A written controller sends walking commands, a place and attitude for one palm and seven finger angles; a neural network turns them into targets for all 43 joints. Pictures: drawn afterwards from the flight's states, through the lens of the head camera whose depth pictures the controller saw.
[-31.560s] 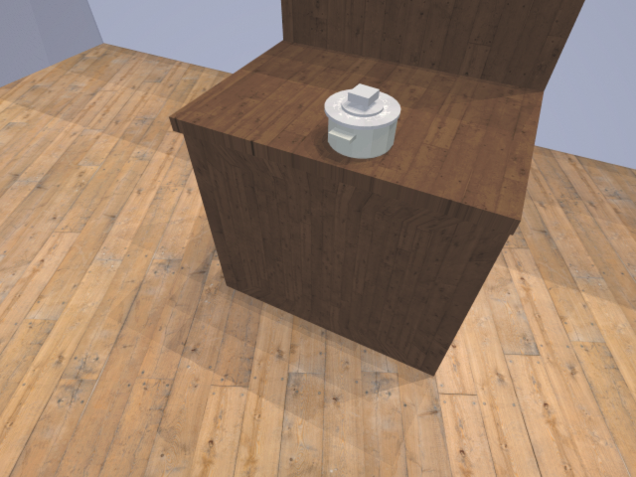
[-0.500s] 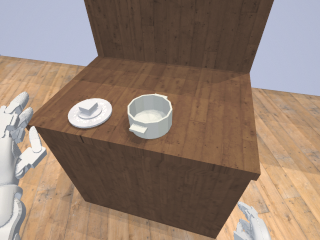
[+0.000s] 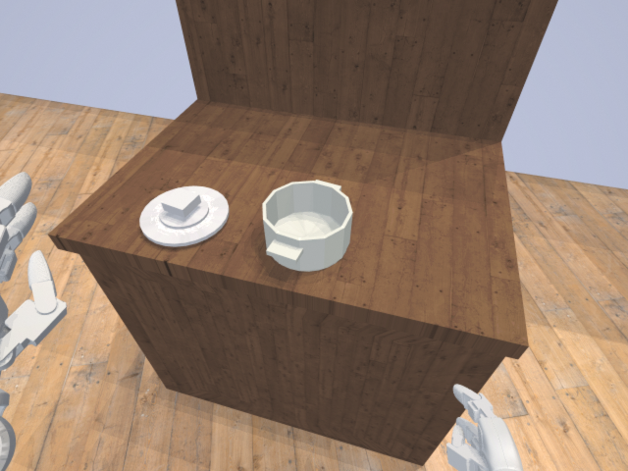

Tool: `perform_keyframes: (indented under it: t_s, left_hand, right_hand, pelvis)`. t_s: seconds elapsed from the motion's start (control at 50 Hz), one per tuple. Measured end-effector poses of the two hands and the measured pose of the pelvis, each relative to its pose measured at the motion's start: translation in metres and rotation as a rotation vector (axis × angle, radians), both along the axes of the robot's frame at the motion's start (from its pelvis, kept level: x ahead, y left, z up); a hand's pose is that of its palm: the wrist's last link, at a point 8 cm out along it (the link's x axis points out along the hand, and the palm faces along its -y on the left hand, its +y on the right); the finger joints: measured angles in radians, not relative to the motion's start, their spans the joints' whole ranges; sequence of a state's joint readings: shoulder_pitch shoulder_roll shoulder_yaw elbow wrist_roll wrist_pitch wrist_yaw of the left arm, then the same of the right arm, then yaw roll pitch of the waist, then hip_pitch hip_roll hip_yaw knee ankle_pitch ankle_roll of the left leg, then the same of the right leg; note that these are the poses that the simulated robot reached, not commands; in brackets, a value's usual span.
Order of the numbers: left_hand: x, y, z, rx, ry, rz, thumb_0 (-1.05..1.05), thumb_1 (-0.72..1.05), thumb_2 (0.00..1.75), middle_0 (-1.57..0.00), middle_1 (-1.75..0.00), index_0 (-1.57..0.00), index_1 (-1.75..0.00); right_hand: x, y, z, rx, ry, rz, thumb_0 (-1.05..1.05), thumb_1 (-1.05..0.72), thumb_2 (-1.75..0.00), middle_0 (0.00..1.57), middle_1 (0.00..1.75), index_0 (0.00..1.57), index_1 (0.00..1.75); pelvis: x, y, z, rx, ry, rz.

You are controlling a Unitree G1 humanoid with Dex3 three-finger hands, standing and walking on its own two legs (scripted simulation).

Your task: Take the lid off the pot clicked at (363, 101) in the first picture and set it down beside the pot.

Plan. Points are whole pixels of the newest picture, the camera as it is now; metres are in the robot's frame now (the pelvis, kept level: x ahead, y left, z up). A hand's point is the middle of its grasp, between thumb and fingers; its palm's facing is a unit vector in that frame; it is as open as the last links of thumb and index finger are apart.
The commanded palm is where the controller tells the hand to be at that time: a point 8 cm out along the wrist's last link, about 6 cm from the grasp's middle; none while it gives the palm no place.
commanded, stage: step back with the hand held close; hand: left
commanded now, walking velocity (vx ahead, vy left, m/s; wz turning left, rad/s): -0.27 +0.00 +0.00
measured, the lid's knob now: (181, 202) +0.54 +0.32 +0.02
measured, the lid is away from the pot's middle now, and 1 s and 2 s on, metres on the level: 0.24 0.24 0.24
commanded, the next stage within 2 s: stop stepping back and stand still in 1.22 s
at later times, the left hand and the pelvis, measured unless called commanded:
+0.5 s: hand (45, 363) +0.15 +0.25 +0.18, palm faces +0.36 -0.81 -0.46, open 7.4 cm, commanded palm +0.08 +0.29 +0.20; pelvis -0.04 +0.01 -0.02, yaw +0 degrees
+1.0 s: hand (8, 469) +0.07 +0.23 +0.18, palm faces +0.23 -0.84 -0.49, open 7.4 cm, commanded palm +0.01 +0.29 +0.20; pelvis -0.14 +0.02 -0.02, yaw -2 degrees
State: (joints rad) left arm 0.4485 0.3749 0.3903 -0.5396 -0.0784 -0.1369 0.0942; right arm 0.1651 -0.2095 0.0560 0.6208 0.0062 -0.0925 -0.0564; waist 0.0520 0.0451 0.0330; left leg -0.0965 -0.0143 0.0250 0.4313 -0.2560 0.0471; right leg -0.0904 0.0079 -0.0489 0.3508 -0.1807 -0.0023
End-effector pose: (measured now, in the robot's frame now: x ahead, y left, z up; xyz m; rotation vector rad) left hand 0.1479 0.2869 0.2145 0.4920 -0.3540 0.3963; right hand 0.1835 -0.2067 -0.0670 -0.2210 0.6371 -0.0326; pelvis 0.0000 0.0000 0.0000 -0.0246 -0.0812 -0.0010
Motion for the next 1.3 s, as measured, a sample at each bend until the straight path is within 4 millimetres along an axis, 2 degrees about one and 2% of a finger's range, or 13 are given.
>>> perform_keyframes:
  t_s: [0.12, 0.22, 0.4, 0.5, 0.64, 0.76, 0.82, 0.92, 0.98, 1.08, 1.14, 1.2, 1.3]
  left_hand:
    - [0.009, -0.002, -0.014, 0.023, 0.078, -0.069, 0.01, 0.90, 0.89, -0.20, -0.30, -0.21, -0.30]
    - [0.005, -0.003, -0.027, 0.045, 0.159, -0.130, 0.01, 0.89, 0.89, -0.21, -0.31, -0.21, -0.30]
    - [-0.023, 0.001, -0.013, 0.118, 0.074, -0.093, 0.02, 0.89, 0.89, -0.21, -0.31, -0.22, -0.30]
    - [-0.038, -0.002, -0.015, 0.078, 0.031, -0.084, 0.01, 0.89, 0.89, -0.21, -0.31, -0.21, -0.30]
    - [-0.060, 0.007, -0.023, 0.054, 0.002, -0.111, 0.01, 0.89, 0.89, -0.21, -0.31, -0.21, -0.30]
    - [-0.074, 0.021, -0.011, 0.093, -0.019, -0.065, 0.01, 0.89, 0.89, -0.21, -0.31, -0.21, -0.30]
    - [-0.078, 0.017, -0.012, 0.097, -0.024, -0.076, 0.01, 0.89, 0.89, -0.21, -0.31, -0.21, -0.30]
    - [-0.083, -0.001, -0.019, 0.073, 0.006, -0.175, 0.01, 0.89, 0.89, -0.21, -0.30, -0.21, -0.30]
    - [-0.098, -0.012, -0.017, 0.104, 0.026, -0.235, 0.01, 0.89, 0.89, -0.21, -0.31, -0.21, -0.30]
    - [-0.138, -0.017, -0.008, 0.165, 0.020, -0.236, 0.01, 0.89, 0.89, -0.21, -0.31, -0.22, -0.30]
    - [-0.159, -0.009, -0.003, 0.136, -0.028, -0.187, 0.01, 0.89, 0.89, -0.21, -0.31, -0.22, -0.30]
    - [-0.170, 0.005, -0.007, 0.075, -0.075, -0.128, 0.01, 0.89, 0.89, -0.21, -0.31, -0.22, -0.30]
    - [-0.180, 0.021, -0.024, 0.026, -0.043, -0.116, 0.01, 0.89, 0.89, -0.21, -0.31, -0.21, -0.30]
  right_hand:
    - [-0.014, -0.014, -0.001, -0.027, 0.057, -0.078, 0.01, -0.90, -0.90, 0.20, 0.30, 0.20, 0.30]
    - [-0.032, -0.023, -0.001, -0.056, 0.085, -0.146, 0.01, -0.90, -0.90, 0.20, 0.30, 0.20, 0.30]
    - [-0.057, -0.019, -0.011, -0.039, 0.065, -0.147, 0.01, -0.91, -0.90, 0.20, 0.30, 0.20, 0.30]
    - [-0.071, -0.016, -0.017, -0.021, 0.077, -0.143, 0.01, -0.90, -0.90, 0.20, 0.30, 0.20, 0.30]
    - [-0.099, -0.013, -0.010, -0.073, 0.072, -0.167, 0.01, -0.90, -0.90, 0.20, 0.30, 0.20, 0.30]
    - [-0.112, -0.002, -0.003, -0.065, 0.047, -0.145, 0.01, -0.90, -0.90, 0.20, 0.30, 0.20, 0.30]
    - [-0.114, 0.002, -0.005, -0.057, 0.042, -0.115, 0.01, -0.90, -0.90, 0.20, 0.30, 0.20, 0.30]
    - [-0.125, 0.000, -0.007, -0.047, 0.053, -0.109, 0.01, -0.90, -0.90, 0.20, 0.30, 0.20, 0.30]
    - [-0.138, -0.005, -0.002, -0.037, 0.024, -0.126, 0.01, -0.90, -0.90, 0.20, 0.30, 0.20, 0.30]
    - [-0.168, -0.018, 0.000, -0.038, 0.003, -0.149, 0.01, -0.90, -0.90, 0.20, 0.30, 0.20, 0.30]
    - [-0.192, -0.025, -0.002, -0.059, 0.054, -0.177, 0.01, -0.90, -0.90, 0.20, 0.30, 0.20, 0.30]
    - [-0.214, -0.027, -0.003, -0.091, 0.092, -0.195, 0.01, -0.90, -0.90, 0.20, 0.30, 0.20, 0.30]
    - [-0.245, -0.017, -0.006, -0.101, 0.099, -0.208, 0.01, -0.91, -0.90, 0.20, 0.30, 0.20, 0.30]
  pelvis:
    - [-0.004, 0.009, -0.001, 0.001, 0.055, -0.009]
    - [-0.011, 0.016, -0.005, 0.008, 0.074, -0.013]
    - [-0.030, 0.015, -0.015, 0.026, 0.073, -0.008]
    - [-0.045, 0.013, -0.017, -0.006, 0.073, 0.007]
    - [-0.063, 0.023, -0.019, -0.024, 0.070, 0.004]
    - [-0.075, 0.026, -0.012, -0.037, 0.101, 0.012]
    - [-0.084, 0.023, -0.014, -0.019, 0.129, -0.011]
    - [-0.115, 0.020, -0.013, -0.025, 0.123, -0.034]
    - [-0.131, 0.016, -0.015, -0.020, 0.111, -0.043]
    - [-0.154, 0.011, -0.017, -0.033, 0.092, -0.017]
    - [-0.161, 0.013, -0.014, -0.014, 0.090, -0.020]
    - [-0.170, 0.020, -0.013, -0.010, 0.099, -0.017]
    - [-0.205, 0.030, -0.015, -0.001, 0.098, -0.020]
